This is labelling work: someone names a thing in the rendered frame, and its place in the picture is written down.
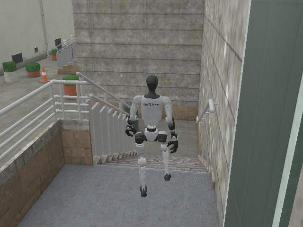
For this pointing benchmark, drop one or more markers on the stairs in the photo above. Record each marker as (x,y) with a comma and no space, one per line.
(156,162)

